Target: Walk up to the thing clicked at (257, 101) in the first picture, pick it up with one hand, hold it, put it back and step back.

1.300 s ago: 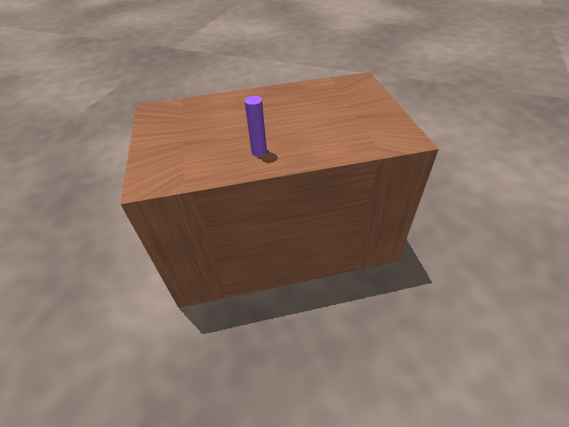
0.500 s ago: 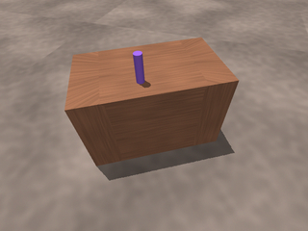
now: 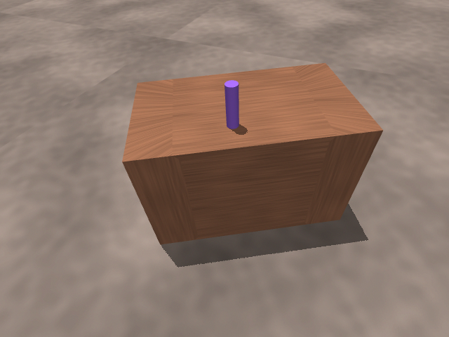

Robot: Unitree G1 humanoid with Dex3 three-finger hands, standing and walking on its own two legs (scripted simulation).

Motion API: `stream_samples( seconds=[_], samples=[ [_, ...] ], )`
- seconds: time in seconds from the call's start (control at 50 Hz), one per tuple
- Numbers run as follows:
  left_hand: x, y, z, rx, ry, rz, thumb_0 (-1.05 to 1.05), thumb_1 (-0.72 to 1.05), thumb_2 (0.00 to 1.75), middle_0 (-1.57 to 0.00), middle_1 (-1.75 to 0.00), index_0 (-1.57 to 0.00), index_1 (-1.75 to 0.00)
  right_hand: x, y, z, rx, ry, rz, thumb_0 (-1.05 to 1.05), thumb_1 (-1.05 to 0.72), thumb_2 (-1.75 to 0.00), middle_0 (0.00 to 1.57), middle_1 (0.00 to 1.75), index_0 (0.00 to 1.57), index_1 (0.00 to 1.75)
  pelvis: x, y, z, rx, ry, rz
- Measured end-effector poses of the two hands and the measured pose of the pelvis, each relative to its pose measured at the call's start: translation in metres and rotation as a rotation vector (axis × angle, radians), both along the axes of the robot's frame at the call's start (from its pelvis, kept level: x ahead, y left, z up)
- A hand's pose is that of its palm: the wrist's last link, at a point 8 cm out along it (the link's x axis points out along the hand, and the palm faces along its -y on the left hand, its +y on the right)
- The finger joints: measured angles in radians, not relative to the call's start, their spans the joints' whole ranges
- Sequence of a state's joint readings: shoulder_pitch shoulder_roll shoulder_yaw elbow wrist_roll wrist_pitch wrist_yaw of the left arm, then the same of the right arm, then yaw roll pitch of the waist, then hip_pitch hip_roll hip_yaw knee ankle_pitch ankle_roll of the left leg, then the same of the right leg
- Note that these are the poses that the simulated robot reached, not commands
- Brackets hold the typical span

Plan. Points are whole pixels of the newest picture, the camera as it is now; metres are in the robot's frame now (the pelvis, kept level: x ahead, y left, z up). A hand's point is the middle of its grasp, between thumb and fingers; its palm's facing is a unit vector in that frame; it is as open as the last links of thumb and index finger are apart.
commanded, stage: walk up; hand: right
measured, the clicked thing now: (232, 105) +0.90 +0.03 -0.09
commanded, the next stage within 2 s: none
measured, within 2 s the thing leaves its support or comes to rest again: neither
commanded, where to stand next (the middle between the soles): +0.43 +0.19 m, yaw +7 degrees
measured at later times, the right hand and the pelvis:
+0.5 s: hand (311, 317) +0.22 -0.13 -0.15, palm faces -0.11 +0.94 -0.32, open 7.4 cm; pelvis +0.17 +0.12 -0.01, yaw +7 degrees
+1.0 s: hand (267, 210) +0.48 -0.06 -0.15, palm faces -0.28 +0.89 -0.37, open 7.4 cm; pelvis +0.33 +0.19 -0.02, yaw +11 degrees
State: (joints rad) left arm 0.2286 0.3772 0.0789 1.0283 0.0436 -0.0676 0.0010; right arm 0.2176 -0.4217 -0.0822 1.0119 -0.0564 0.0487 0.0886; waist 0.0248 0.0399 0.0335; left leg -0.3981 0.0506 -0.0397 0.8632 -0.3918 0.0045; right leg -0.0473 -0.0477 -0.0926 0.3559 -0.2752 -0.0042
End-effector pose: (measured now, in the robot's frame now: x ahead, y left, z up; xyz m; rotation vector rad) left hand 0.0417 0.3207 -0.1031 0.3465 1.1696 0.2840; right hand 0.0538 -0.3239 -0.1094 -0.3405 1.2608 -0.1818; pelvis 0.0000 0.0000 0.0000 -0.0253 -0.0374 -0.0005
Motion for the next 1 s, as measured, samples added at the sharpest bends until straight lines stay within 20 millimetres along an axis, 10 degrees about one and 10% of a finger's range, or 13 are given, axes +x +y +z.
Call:
stream_samples(
  seconds=[0.12, 0.24, 0.4, 0.62, 0.84, 1.0],
  samples=[
    [-0.003, 0.065, -0.006, 0.046, 0.056, 0.043, 0.00, 0.90, 0.90, -0.21, -0.30, -0.21, -0.30, 0.049, 0.029, 0.000, -0.023, -0.017, 0.043, 0.01, -0.91, -0.90, 0.20, 0.29, 0.20, 0.30, 0.033, 0.041, -0.013, -0.015, -0.013, 0.049],
    [0.034, 0.121, -0.035, 0.040, 0.096, 0.049, 0.00, 0.90, 0.90, -0.20, -0.30, -0.20, -0.30, 0.098, 0.085, -0.011, -0.039, -0.094, 0.040, 0.01, -0.91, -0.90, 0.20, 0.29, 0.20, 0.30, 0.073, 0.091, -0.035, 0.013, -0.022, 0.072],
    [0.123, 0.123, -0.012, -0.045, -0.035, 0.018, 0.00, 0.90, 0.90, -0.20, -0.30, -0.20, -0.30, 0.123, 0.140, 0.001, 0.020, -0.039, 0.053, 0.01, -0.90, -0.90, 0.20, 0.30, 0.21, 0.30, 0.127, 0.116, -0.007, 0.023, -0.012, 0.122],
    [0.200, 0.126, 0.000, 0.022, -0.063, 0.031, 0.00, 0.90, 0.90, -0.20, -0.30, -0.21, -0.30, 0.227, 0.139, -0.029, 0.047, -0.068, 0.114, 0.01, -0.90, -0.90, 0.20, 0.30, 0.21, 0.30, 0.218, 0.121, -0.023, 0.034, -0.012, 0.135],
    [0.201, 0.141, 0.024, 0.047, -0.011, 0.149, 0.00, 0.90, 0.90, -0.20, -0.30, -0.21, -0.30, 0.366, 0.172, -0.012, 0.060, -0.141, 0.245, 0.01, -0.91, -0.90, 0.20, 0.29, 0.20, 0.30, 0.286, 0.145, -0.005, 0.022, -0.012, 0.170],
    [0.221, 0.190, -0.002, 0.014, 0.053, 0.173, 0.00, 0.90, 0.90, -0.20, -0.30, -0.21, -0.30, 0.430, 0.218, -0.003, -0.003, -0.131, 0.296, 0.01, -0.91, -0.90, 0.20, 0.29, 0.20, 0.30, 0.330, 0.189, -0.016, -0.002, 0.000, 0.198]
  ],
)
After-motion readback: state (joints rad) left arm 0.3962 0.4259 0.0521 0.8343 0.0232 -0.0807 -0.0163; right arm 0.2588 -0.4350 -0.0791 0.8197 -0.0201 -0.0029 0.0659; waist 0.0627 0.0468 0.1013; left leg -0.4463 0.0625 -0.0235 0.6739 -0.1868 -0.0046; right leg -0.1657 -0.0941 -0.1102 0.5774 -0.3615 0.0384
